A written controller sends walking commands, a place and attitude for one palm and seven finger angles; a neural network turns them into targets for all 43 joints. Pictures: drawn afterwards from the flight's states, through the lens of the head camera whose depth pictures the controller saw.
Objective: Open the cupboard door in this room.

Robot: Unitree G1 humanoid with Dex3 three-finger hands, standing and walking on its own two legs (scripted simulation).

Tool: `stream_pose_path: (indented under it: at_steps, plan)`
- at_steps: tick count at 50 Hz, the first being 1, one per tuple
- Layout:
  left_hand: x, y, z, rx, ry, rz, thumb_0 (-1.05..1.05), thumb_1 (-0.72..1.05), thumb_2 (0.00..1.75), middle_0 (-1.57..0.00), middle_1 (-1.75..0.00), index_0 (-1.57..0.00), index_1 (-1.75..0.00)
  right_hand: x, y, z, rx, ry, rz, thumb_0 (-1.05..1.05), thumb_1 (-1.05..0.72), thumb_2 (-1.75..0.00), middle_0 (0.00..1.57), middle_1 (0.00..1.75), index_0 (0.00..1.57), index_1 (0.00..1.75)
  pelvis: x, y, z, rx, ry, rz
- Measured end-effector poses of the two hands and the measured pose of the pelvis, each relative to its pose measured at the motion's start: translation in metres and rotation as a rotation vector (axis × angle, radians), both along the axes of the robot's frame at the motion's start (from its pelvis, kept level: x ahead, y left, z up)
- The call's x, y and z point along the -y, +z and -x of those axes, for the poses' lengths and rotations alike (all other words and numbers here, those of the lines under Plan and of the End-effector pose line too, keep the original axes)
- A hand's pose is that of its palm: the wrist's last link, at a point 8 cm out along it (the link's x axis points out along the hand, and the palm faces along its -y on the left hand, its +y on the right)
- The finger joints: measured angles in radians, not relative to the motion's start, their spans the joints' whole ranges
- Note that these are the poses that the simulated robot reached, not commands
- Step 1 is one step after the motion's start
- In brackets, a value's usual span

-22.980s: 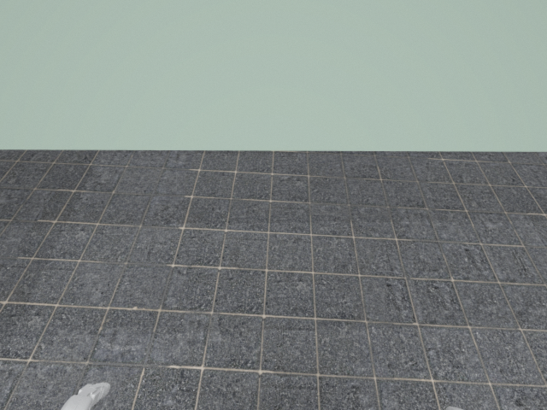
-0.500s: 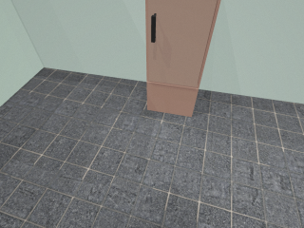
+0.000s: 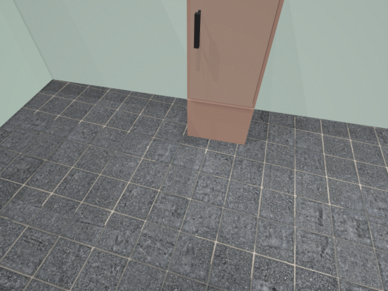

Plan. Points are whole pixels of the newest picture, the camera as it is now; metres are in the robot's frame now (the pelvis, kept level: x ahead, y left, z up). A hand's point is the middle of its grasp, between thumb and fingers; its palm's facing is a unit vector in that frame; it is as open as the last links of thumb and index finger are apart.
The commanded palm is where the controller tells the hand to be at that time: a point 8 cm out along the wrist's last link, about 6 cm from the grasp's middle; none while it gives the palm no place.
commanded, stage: walk to a spot facing it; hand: left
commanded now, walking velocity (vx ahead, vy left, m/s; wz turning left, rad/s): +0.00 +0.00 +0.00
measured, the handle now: (197, 29) +1.19 +0.05 +0.01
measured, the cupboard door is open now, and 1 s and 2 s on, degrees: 0 0 0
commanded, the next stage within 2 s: turn to face it in 0.74 s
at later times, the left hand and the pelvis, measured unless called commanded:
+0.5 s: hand out of the picture +0.07 +0.15 -0.18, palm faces +0.04 -0.97 -0.23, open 7.4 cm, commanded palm none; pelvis +0.08 -0.03 -0.02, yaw -1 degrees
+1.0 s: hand (145, 266) +0.21 +0.14 -0.19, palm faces +0.05 -0.99 -0.16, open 7.4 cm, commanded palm none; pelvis +0.31 -0.01 -0.02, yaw -3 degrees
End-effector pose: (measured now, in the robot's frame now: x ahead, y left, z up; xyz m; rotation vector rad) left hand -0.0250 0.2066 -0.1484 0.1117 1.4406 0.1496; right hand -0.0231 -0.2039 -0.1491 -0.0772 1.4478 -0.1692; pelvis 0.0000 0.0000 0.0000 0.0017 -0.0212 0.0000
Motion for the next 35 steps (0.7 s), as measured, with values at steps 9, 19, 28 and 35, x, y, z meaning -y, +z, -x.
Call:
stream_pose_path:
  at_steps: [9,19,28,35]
  plan:
    - [-0.007,-0.002,-0.007,0.009,-0.003,0.004,0.00,0.91,0.90,-0.20,-0.30,-0.19,-0.30,-0.005,-0.001,-0.001,0.003,-0.007,0.001,0.00,-0.91,-0.90,0.20,0.30,0.20,0.30,-0.006,-0.002,-0.005,-0.002,-0.004,-0.002]
    - [-0.008,0.000,-0.037,-0.043,-0.042,-0.017,0.01,0.91,0.90,-0.20,-0.30,-0.19,-0.30,0.006,-0.014,0.001,-0.036,-0.090,-0.019,0.00,-0.90,-0.90,0.20,0.30,0.20,0.30,0.004,-0.011,-0.039,-0.034,-0.049,-0.026]
    - [0.019,0.012,-0.088,0.045,0.025,-0.069,0.00,0.91,0.90,-0.20,-0.30,-0.19,-0.30,0.043,-0.016,-0.067,-0.081,-0.023,-0.047,0.01,-0.91,-0.90,0.20,0.30,0.20,0.30,0.036,-0.008,-0.096,-0.034,-0.040,-0.044]
    - [0.051,0.021,-0.080,-0.153,0.038,-0.005,0.00,0.91,0.90,-0.20,-0.30,-0.19,-0.30,0.065,-0.006,-0.221,0.165,0.023,-0.003,0.01,-0.91,-0.90,0.19,0.30,0.20,0.30,0.038,-0.002,-0.152,-0.037,-0.053,-0.045]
